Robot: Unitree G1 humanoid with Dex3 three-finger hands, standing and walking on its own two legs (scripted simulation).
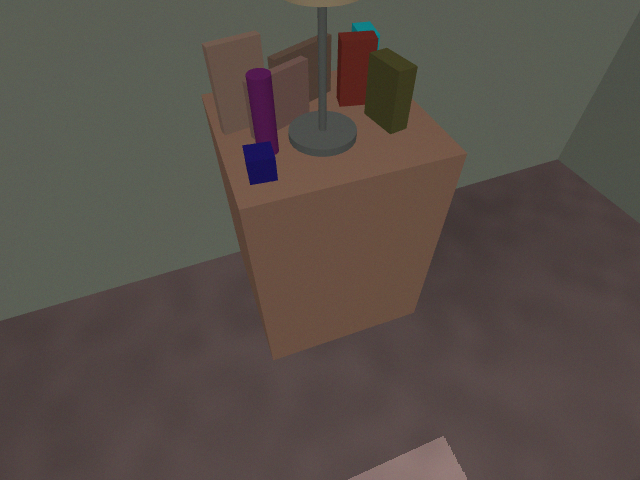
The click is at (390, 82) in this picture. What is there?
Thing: carton on end
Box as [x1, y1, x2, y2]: [364, 48, 417, 133]
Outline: 384,48 369,53 364,113 389,133 392,133 406,127 417,66 391,50
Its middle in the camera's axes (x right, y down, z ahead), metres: +0.16 -0.36 +0.94
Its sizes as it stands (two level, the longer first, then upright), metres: 0.111 0.050 0.154
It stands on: a support 0.71 m high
